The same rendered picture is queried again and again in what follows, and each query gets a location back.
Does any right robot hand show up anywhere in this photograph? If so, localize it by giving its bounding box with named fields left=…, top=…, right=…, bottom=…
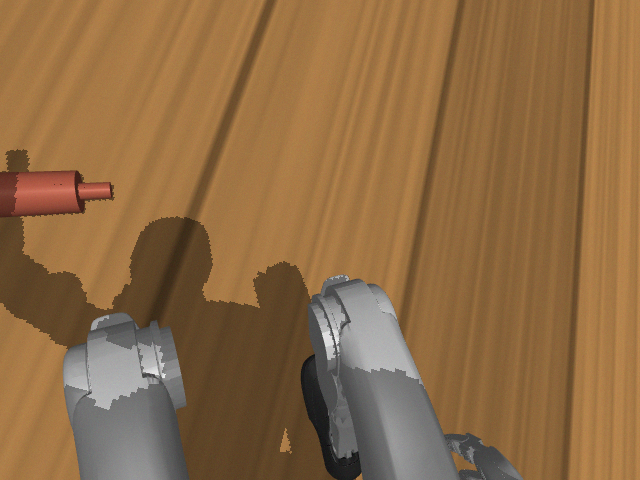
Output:
left=444, top=433, right=524, bottom=480

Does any bottle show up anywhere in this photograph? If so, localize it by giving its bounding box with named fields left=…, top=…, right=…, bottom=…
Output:
left=0, top=170, right=112, bottom=217

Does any right robot foot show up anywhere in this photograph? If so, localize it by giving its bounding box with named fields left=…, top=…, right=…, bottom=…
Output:
left=301, top=354, right=361, bottom=480

